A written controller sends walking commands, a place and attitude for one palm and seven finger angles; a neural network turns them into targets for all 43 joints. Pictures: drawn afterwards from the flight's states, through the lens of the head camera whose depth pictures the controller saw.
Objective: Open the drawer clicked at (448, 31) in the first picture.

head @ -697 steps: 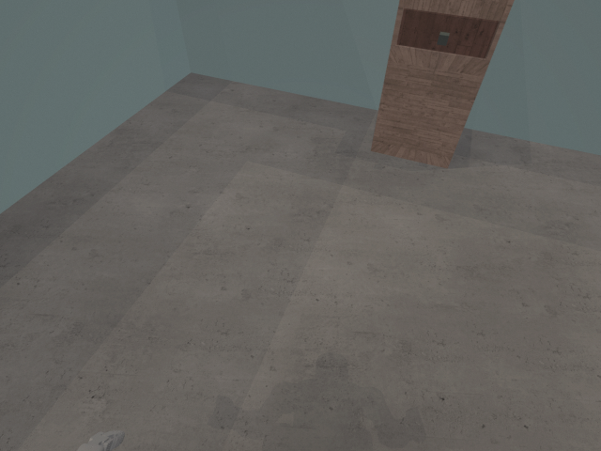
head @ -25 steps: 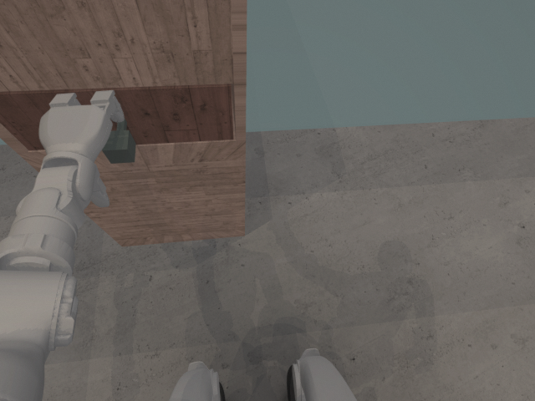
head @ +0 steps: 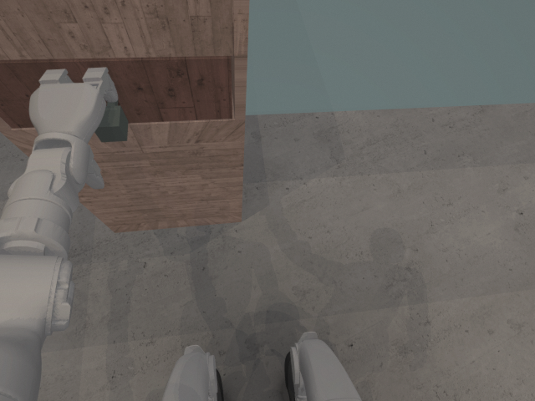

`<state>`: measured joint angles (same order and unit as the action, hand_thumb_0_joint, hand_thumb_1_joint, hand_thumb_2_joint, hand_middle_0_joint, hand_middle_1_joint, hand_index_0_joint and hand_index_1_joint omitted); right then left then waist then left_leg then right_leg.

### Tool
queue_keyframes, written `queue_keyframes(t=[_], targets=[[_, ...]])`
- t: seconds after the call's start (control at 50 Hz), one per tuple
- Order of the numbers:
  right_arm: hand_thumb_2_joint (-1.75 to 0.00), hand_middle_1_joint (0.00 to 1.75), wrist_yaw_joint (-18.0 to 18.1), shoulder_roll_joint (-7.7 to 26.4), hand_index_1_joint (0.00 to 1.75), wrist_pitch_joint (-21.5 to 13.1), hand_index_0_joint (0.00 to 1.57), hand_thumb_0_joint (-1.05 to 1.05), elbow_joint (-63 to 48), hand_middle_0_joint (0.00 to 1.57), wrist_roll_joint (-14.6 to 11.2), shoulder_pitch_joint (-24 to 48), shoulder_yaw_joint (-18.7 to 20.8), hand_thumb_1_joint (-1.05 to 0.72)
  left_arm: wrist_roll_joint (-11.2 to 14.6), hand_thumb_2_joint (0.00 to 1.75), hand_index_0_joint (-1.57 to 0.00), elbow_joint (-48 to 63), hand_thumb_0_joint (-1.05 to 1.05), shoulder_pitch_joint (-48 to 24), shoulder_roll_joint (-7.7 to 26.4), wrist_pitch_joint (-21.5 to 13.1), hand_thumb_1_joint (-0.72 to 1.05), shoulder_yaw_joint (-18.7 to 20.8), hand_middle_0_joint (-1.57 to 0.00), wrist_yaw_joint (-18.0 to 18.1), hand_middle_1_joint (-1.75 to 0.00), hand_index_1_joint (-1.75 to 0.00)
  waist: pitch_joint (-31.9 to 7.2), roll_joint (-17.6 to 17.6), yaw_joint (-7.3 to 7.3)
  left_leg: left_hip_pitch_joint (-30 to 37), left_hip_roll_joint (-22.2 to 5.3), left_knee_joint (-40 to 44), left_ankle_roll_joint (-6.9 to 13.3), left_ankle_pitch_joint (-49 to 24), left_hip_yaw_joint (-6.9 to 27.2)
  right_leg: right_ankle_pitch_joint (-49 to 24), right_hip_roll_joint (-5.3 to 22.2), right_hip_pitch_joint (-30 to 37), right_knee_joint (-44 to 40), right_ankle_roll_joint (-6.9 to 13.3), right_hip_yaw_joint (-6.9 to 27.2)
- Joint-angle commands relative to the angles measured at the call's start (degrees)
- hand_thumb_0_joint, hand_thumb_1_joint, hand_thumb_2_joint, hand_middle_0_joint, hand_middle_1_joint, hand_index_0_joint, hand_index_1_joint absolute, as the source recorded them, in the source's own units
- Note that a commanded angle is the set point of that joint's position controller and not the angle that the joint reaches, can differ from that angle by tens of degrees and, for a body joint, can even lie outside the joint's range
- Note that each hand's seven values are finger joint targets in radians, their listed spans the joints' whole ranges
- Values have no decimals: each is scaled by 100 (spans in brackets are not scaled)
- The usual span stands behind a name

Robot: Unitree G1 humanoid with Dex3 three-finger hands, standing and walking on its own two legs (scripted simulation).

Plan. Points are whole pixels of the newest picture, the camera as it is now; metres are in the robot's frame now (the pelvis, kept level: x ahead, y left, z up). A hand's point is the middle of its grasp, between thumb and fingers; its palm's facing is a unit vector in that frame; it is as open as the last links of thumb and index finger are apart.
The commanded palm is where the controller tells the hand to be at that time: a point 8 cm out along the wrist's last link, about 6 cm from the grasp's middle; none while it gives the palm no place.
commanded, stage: lower the fingers behind the handle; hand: left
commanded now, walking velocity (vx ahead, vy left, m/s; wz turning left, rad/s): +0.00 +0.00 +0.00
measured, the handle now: (111, 114) +0.56 +0.21 -0.01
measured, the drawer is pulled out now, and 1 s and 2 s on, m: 0.00 0.00 0.00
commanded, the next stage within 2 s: lift the fingers back up to retry in 0.70 s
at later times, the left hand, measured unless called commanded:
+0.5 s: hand (90, 132) +0.52 +0.23 +0.00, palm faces -0.04 -0.01 -1.00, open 13.9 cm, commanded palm +0.51 +0.22 +0.03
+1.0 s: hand (90, 131) +0.52 +0.23 +0.01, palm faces -0.08 +0.00 -1.00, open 13.9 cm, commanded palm +0.52 +0.21 +0.06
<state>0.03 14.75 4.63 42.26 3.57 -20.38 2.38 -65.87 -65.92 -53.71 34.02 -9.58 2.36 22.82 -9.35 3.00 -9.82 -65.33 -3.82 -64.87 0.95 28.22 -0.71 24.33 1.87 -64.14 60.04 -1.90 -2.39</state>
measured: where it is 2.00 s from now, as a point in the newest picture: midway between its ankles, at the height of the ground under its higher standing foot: outside the picture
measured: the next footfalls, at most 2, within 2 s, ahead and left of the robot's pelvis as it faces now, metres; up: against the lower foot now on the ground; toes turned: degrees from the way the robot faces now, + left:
none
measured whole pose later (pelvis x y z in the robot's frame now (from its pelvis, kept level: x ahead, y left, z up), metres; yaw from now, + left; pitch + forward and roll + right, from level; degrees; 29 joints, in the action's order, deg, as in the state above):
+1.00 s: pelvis -0.03 -0.01 -0.02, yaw +0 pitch +29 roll -3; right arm 2.1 14.7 2.2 39.3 1.4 -20.1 0.0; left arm -64.4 -66.7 -61.0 38.0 -4.6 -0.1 14.8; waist -7.9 3.8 -11.9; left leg -72.0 -3.8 -69.3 0.6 26.7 0.3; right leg 23.2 1.8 -70.7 64.8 -1.3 -2.8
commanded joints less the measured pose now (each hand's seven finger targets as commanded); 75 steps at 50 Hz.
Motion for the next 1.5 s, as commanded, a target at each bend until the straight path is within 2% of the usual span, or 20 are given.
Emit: queue_keyframes(t=[0.0,0.14,0.18,0.3,0.46,0.5,0.74,0.8,0.86,0.98,1.0,1.06,1.08,1.16,1.18,1.2,1.28,1.38,1.42,1.48], targets=[[-90,30,28,1142,30,-47,20,0,-107,20,4,-1130,370,-90,-49,30,-30,634,0,-2384,1474,427,-50,261,-30,241,-120,-120,-2818,601,-168,2303,300,597,82,-2441,254,-1449,-450,994,-475,365,-187],[-90,30,67,1154,30,-9,20,0,-193,20,-77,-1073,259,-90,-21,30,-30,121,0,-2537,1350,865,-50,-50,-30,-67,-120,-120,-2539,476,-330,1924,336,598,143,-1877,189,-1173,-431,920,-498,346,-158],[-90,30,110,1167,30,-14,20,0,-262,20,-103,-1044,223,-90,0,30,-30,63,0,-2386,1497,852,-50,3,-30,-216,-120,-120,-2447,352,-294,1731,343,594,164,-1654,173,-1069,-428,978,-485,337,-150],[-90,30,209,1128,30,-133,20,0,-416,20,-145,-973,174,-90,18,30,-30,-7,0,-2420,1296,584,-50,-229,-30,-520,-120,-120,-2099,229,-421,1185,350,459,215,-943,156,-569,-395,635,-391,328,-118],[-90,30,253,1126,30,-254,20,0,-476,20,-159,-1095,175,-90,16,30,-30,357,0,-2604,1610,315,-50,-53,-30,-582,-120,-120,-2631,345,-379,1048,346,220,229,-879,203,-494,-391,576,-166,325,-78],[-90,30,232,1106,30,-276,20,0,-455,20,-171,-1099,180,-90,20,30,-30,421,0,-2634,1511,346,-50,-128,-30,-555,-120,-120,-2614,527,-363,1113,344,223,211,-869,213,-462,-395,471,-158,338,-95],[-90,30,261,1155,30,-285,20,0,-392,20,-218,-1160,108,-90,66,30,-30,200,0,-2978,1746,642,-50,-88,-30,-607,-120,-120,-2469,375,-486,1003,340,295,233,-697,240,-366,-397,486,-214,311,-107],[-90,30,261,1140,30,-291,20,0,-442,20,-221,-1151,117,-90,72,30,-30,298,0,-2965,1613,609,-50,-189,-30,-674,-120,-120,-2508,512,-469,1150,343,328,219,-707,257,-347,-399,418,-238,313,-129],[-90,30,272,1122,30,-294,20,0,-440,20,-205,-1238,157,-90,74,30,-30,804,0,-3280,1758,526,-50,-101,-30,-654,-120,-120,-2999,748,-435,1624,339,399,203,-995,302,-528,-410,594,-304,311,-118],[-90,30,298,1080,30,-308,20,0,-372,20,-189,-1279,203,-90,200,30,-30,1307,0,-3264,1860,406,-50,102,-30,-605,-120,-120,-3229,804,-297,2304,310,668,168,-1488,375,-811,-444,968,-552,320,-144],[-90,30,284,1044,30,-327,20,0,-382,20,-185,-1253,219,-90,254,30,-30,1416,0,-3272,1679,374,-50,-6,-30,-603,-120,-120,-3279,977,-295,2450,319,709,162,-1575,348,-859,-448,1006,-625,320,-142],[-90,30,298,1060,30,-316,20,0,-288,20,-172,-1281,234,-90,282,30,-30,1507,0,-3348,1807,322,-50,146,-30,-478,-120,-120,-3103,858,-311,2640,298,853,153,-1685,365,-924,-457,1100,-779,307,-152],[-90,30,284,1080,30,-298,20,0,-274,20,-162,-1265,230,-90,287,30,-30,1546,0,-3197,2023,312,-50,350,-30,-422,-120,-120,-3115,910,-168,2642,320,908,143,-1766,339,-994,-460,1279,-823,322,-136],[-90,30,243,1054,30,-239,20,0,-229,20,-152,-1233,235,-90,258,30,-30,1346,0,-2893,1782,438,-50,244,-30,-246,-120,-120,-2914,851,-132,2822,335,1106,123,-2176,256,-1317,-476,1592,-1022,329,-157],[-90,30,220,1070,30,-209,20,0,-232,20,-151,-1233,230,-90,278,30,-30,1333,0,-2702,1871,470,-50,372,-30,-230,-120,-120,-2857,769,-28,2863,334,1175,115,-2250,241,-1372,-489,1714,-1072,338,-168],[-90,30,210,1055,30,-204,20,0,-250,20,-157,-1209,247,-90,294,30,-30,1402,0,-2792,1706,474,-50,225,-30,-213,-120,-120,-2806,788,-100,2899,345,1219,125,-2267,195,-1449,-494,1794,-1161,326,-146],[-90,30,211,1073,30,-125,20,0,-217,20,-147,-1237,296,-90,363,30,-30,1680,0,-2641,1948,436,-50,470,-30,-212,-120,-120,-3115,670,34,3256,367,1395,134,-2753,116,-2029,-496,2455,-1339,313,-88],[-90,30,193,1054,30,-42,20,0,-173,20,-171,-1182,347,-90,415,30,-30,1665,0,-2358,1606,406,-50,289,-30,-289,-120,-120,-2668,582,63,3468,364,1644,111,-3007,55,-2256,-499,2677,-1582,312,-95],[-90,30,181,1046,30,-13,20,0,-155,20,-187,-1180,355,-90,412,30,-30,1232,0,-1981,1342,459,-50,135,-30,-336,-120,-120,-2253,294,36,3304,383,1719,130,-2917,13,-2254,-500,2713,-1675,314,-104],[-90,30,192,1059,30,35,20,0,-181,20,-184,-1178,372,-90,415,30,-30,1214,0,-1810,1312,376,-50,132,-30,-426,-120,-120,-2279,209,82,3348,385,1764,131,-3070,-25,-2476,-487,2853,-1682,312,-60]])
